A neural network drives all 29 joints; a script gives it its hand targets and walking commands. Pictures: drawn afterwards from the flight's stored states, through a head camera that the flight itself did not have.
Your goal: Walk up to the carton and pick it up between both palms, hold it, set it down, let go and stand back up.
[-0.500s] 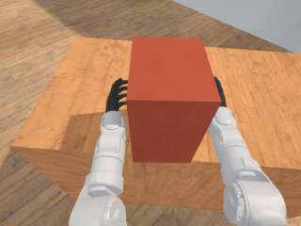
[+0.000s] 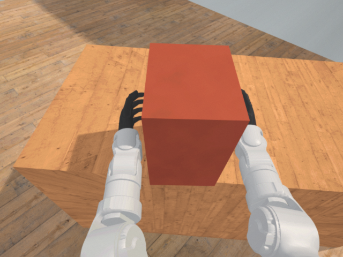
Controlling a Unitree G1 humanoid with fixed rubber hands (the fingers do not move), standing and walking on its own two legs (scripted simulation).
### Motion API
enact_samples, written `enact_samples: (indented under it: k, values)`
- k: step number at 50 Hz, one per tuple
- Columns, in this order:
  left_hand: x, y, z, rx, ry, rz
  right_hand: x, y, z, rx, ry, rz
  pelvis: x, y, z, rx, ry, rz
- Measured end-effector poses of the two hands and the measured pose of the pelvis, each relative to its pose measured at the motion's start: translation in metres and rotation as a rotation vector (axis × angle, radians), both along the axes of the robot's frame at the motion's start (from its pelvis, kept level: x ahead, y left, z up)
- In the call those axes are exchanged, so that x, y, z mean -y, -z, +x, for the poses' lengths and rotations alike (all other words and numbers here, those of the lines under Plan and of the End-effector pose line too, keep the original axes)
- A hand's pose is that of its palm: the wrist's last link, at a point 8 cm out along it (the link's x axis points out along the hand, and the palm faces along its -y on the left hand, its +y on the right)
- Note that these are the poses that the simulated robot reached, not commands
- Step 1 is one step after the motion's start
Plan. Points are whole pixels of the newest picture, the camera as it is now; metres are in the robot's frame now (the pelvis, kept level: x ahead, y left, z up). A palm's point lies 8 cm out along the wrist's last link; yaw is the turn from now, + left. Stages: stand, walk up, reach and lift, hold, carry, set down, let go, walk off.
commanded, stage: reach and lift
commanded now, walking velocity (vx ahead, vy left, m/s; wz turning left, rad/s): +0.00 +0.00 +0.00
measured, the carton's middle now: (185, 121) +0.45 +0.03 +0.06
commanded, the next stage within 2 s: none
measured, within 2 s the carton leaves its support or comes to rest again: leaves its support in 0.66 s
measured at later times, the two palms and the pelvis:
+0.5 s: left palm (128, 126) +0.39 +0.16 +0.09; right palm (245, 122) +0.44 -0.10 +0.10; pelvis +0.00 +0.00 +0.00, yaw +0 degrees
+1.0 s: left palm (122, 133) +0.36 +0.17 +0.10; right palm (244, 127) +0.41 -0.10 +0.11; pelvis -0.02 +0.00 +0.00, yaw +0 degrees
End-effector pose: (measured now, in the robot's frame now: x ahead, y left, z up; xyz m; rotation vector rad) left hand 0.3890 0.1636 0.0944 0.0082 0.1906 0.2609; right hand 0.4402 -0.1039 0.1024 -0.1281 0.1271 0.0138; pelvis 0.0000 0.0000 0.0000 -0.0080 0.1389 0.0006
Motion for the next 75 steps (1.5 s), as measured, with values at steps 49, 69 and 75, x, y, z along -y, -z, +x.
enact_samples:
  k: [49, 69, 75]
  values:
    - [-0.006, -0.003, -0.025, 0.085, -0.009, -0.047, -0.006, -0.010, -0.026, 0.110, -0.002, -0.001, -0.003, 0.000, -0.016, 0.023, 0.000, -0.004]
    - [-0.004, -0.044, -0.035, 0.056, 0.042, -0.039, -0.002, -0.036, -0.052, 0.080, 0.060, 0.039, -0.005, 0.000, -0.030, 0.056, -0.001, -0.007]
    - [0.000, -0.061, -0.037, 0.043, 0.064, -0.020, 0.003, -0.044, -0.060, 0.064, 0.086, 0.079, -0.005, 0.000, -0.033, 0.090, -0.001, -0.007]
